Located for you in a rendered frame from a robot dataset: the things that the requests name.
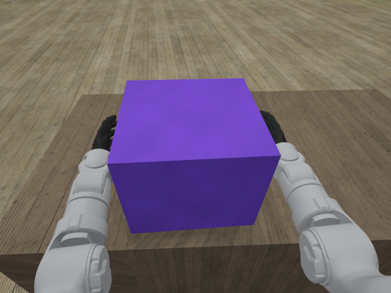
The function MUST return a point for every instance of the left robot forearm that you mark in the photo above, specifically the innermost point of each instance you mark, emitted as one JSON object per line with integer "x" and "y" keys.
{"x": 84, "y": 220}

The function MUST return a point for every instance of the pedestal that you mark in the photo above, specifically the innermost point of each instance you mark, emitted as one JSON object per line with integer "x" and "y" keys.
{"x": 345, "y": 137}

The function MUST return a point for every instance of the left robot upper arm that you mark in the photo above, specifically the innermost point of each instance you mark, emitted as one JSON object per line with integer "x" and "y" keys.
{"x": 75, "y": 269}

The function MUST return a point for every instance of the carton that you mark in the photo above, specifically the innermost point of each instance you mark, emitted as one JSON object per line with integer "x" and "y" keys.
{"x": 190, "y": 154}

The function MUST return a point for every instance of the left robot hand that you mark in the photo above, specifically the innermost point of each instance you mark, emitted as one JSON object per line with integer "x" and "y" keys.
{"x": 102, "y": 139}

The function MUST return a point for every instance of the right robot upper arm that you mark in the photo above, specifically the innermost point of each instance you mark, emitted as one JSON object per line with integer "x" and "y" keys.
{"x": 341, "y": 258}

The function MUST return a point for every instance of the right robot hand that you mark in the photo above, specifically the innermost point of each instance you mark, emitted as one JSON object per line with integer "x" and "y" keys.
{"x": 274, "y": 127}

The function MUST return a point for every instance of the right robot forearm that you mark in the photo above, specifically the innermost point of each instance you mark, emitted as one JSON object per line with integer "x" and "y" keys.
{"x": 309, "y": 202}

